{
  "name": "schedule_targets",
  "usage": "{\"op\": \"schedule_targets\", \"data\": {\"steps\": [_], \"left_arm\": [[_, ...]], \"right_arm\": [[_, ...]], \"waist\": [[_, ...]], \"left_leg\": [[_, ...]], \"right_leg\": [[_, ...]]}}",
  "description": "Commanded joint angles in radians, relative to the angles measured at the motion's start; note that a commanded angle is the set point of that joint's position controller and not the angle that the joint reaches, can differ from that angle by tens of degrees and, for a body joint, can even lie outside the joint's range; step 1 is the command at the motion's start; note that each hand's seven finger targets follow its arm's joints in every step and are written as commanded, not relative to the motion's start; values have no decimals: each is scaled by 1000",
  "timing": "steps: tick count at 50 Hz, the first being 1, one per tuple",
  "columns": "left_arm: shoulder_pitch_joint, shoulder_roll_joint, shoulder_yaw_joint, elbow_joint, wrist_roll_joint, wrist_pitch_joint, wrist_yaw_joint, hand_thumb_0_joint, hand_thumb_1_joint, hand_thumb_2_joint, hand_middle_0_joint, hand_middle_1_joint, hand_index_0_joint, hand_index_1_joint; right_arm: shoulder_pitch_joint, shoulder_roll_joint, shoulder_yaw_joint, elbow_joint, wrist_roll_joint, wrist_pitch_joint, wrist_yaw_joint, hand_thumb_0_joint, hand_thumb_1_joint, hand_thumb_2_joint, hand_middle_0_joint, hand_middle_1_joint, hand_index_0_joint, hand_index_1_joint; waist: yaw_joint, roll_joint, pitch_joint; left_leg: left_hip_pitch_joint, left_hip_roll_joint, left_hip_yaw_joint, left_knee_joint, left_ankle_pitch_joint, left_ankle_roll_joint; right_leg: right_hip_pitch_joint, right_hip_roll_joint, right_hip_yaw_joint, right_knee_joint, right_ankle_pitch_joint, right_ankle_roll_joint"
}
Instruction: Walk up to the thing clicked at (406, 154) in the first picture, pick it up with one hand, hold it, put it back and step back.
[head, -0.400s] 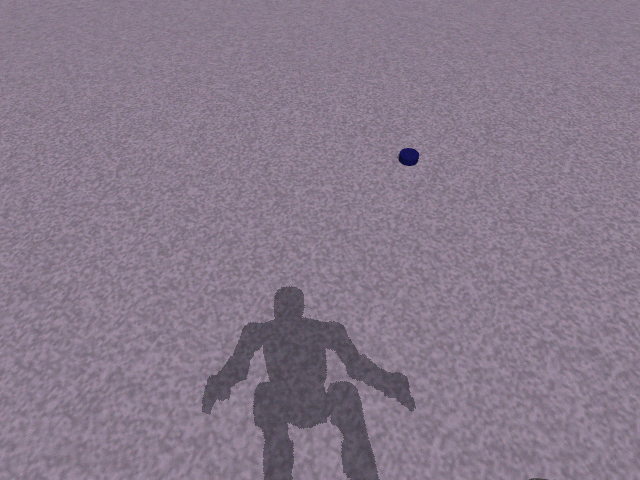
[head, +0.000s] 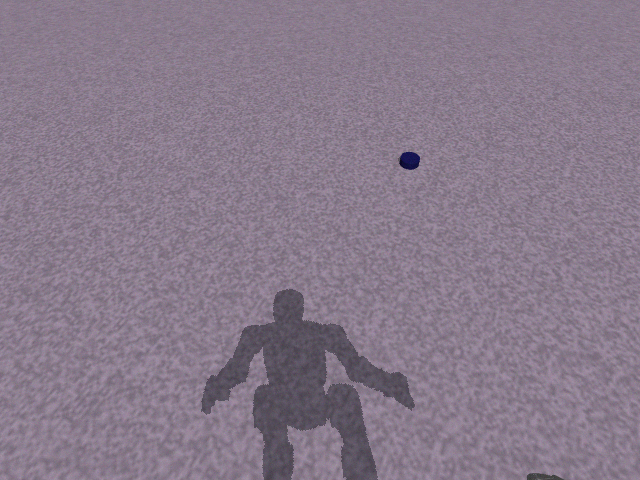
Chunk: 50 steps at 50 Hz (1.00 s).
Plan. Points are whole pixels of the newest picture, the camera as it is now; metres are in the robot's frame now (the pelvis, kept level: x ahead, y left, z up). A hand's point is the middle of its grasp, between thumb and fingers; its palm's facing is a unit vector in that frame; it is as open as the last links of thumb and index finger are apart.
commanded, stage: stand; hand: left
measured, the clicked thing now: (409, 160) +1.58 -0.43 -0.76
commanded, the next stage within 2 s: walk up in 0.72 s
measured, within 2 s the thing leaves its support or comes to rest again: neither
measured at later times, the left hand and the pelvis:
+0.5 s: hand out of the picture +0.07 +0.25 -0.16, palm faces -0.02 -0.94 -0.34, open 7.4 cm; pelvis +0.00 +0.00 +0.00, yaw +0 degrees
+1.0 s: hand (169, 461) +0.16 +0.23 -0.14, palm faces -0.17 -0.91 -0.39, open 7.4 cm; pelvis +0.05 -0.05 -0.01, yaw -10 degrees
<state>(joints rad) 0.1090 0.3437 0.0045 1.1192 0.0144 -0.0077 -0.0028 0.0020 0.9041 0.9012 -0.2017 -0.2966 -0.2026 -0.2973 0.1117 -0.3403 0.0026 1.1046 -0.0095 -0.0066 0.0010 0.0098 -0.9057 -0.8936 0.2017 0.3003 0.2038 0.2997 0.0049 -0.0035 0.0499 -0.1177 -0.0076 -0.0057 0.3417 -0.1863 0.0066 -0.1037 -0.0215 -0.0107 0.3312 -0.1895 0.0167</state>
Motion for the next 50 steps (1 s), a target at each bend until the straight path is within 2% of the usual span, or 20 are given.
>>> {"op": "schedule_targets", "data": {"steps": [1, 9, 25, 31, 35, 36, 37, 38, 39, 40, 41, 42, 44, 46, 47, 49, 50], "left_arm": [[-35, 205, 36, -58, -4, -25, 12, 0, 900, 900, -200, -300, -200, -300], [-36, 209, 36, -63, -3, -22, 12, 0, 900, 900, -200, -300, -200, -300], [-24, 205, 34, -61, -1, -21, 12, 0, 900, 900, -200, -300, -200, -300], [-28, 211, 35, -61, -3, -23, 13, 0, 900, 900, -200, -300, -200, -300], [-20, 205, 34, -62, -3, -21, 11, 0, 900, 900, -200, -300, -200, -300], [10, 316, 114, -155, 23, -19, -30, 0, 900, 900, -200, -300, -200, -300], [-93, 279, 106, -176, 25, -9, -49, 0, 900, 900, -200, -300, -200, -300], [-174, 251, 105, -226, 35, -4, -63, 0, 900, 900, -200, -300, -200, -300], [-171, 258, 107, -251, 37, -6, -69, 0, 900, 900, -200, -300, -200, -300], [-124, 267, 109, -243, 30, -12, -78, 0, 900, 900, -200, -300, -200, -300], [-62, 273, 115, -237, 24, -13, -88, 0, 900, 900, -200, -300, -200, -300], [-15, 275, 118, -234, 18, -13, -101, 0, 900, 900, -200, -300, -200, -300], [25, 265, 122, -229, 18, -11, -122, 0, 900, 900, -200, -300, -200, -300], [5, 256, 127, -241, 18, -13, -133, 0, 900, 900, -200, -300, -200, -300], [-7, 257, 129, -242, 20, -16, -133, 0, 900, 900, -200, -300, -200, -300], [67, 252, 133, -223, 21, -20, -125, 0, 900, 900, -200, -300, -200, -300], [140, 256, 138, -197, 24, -23, -118, 0, 900, 900, -200, -300, -200, -300]], "right_arm": [[-42, -213, -38, -59, 2, -28, -11, 0, -900, -900, 200, 300, 200, 300], [-39, -214, -39, -57, 1, -26, -12, 0, -900, -900, 200, 300, 200, 300], [-36, -220, -37, -51, 2, -28, -13, 0, -900, -900, 200, 300, 200, 300], [-30, -214, -36, -52, 1, -26, -11, 0, -900, -900, 200, 300, 200, 300], [-31, -218, -35, -52, 0, -28, -12, 0, -900, -900, 200, 300, 200, 300], [44, -347, -123, -120, -24, -58, 1, 0, -900, -900, 200, 300, 200, 300], [109, -376, -146, -90, -29, -65, 5, 0, -900, -900, 200, 300, 200, 300], [158, -406, -168, -101, -28, -72, 3, 0, -900, -900, 200, 300, 200, 300], [130, -409, -171, -132, -25, -81, 3, 0, -900, -900, 200, 300, 200, 300], [98, -386, -166, -151, -23, -89, 2, 0, -900, -900, 200, 300, 200, 300], [66, -374, -162, -172, -25, -95, 3, 0, -900, -900, 200, 300, 200, 300], [24, -364, -162, -192, -33, -97, 6, 0, -900, -900, 200, 300, 200, 300], [-27, -358, -164, -222, -41, -99, 17, 0, -900, -900, 200, 300, 200, 300], [-18, -364, -166, -228, -45, -100, 27, 0, -900, -900, 200, 300, 200, 300], [1, -356, -162, -224, -47, -97, 31, 0, -900, -900, 200, 300, 200, 300], [-18, -363, -164, -229, -42, -89, 34, 0, -900, -900, 200, 300, 200, 300], [-40, -358, -161, -239, -36, -83, 34, 0, -900, -900, 200, 300, 200, 300]], "waist": [[-1, 13, -66], [-2, 9, -62], [0, 9, -70], [-8, 2, -62], [0, 13, -63], [-41, -16, -157], [-98, 77, -57], [-142, 175, 12], [-118, 118, 51], [-79, 53, 34], [-45, 63, 4], [-18, 95, 1], [4, 155, 4], [-5, 170, 28], [-19, 149, 36], [15, 145, 11], [59, 96, -7]], "left_leg": [[3, 130, -103, -56, 155, 26], [-2, 129, -101, -62, 129, 21], [5, 131, -107, -63, 151, 24], [6, 126, -103, -63, 148, 19], [-2, 129, -104, -69, 140, 21], [164, 142, -112, 6, -349, 88], [269, 223, -213, -75, -528, 134], [239, 397, -381, -194, -603, 209], [171, 479, -432, -220, -558, 252], [123, 460, -396, -223, -503, 237], [107, 436, -343, -234, -523, 224], [94, 414, -290, -234, -502, 217], [24, 346, -125, -213, -408, 183], [-61, 294, -20, -180, -373, 155], [-79, 263, 22, -154, -350, 147], [-112, 257, 64, -55, -344, 138], [-180, 248, 98, 31, -383, 128]], "right_leg": [[16, -110, 83, -48, 139, -38], [15, -110, 82, -48, 113, -40], [23, -113, 81, -49, 138, -38], [13, -112, 82, -53, 133, -38], [21, -114, 84, -52, 133, -38], [-157, -39, 101, 76, -303, -71], [-464, -2, 31, 229, -348, -56], [-618, -13, 22, 470, -291, -43], [-666, -76, 103, 568, -268, -44], [-625, -106, 146, 608, -226, -46], [-586, -128, 150, 617, -205, -44], [-550, -138, 130, 585, -199, -35], [-438, -123, 56, 485, -177, -23], [-320, -106, 10, 369, -144, -20], [-290, -83, -31, 337, -115, -16], [-173, -53, -91, 296, -71, -23], [-62, -37, -121, 266, -9, -29]]}}
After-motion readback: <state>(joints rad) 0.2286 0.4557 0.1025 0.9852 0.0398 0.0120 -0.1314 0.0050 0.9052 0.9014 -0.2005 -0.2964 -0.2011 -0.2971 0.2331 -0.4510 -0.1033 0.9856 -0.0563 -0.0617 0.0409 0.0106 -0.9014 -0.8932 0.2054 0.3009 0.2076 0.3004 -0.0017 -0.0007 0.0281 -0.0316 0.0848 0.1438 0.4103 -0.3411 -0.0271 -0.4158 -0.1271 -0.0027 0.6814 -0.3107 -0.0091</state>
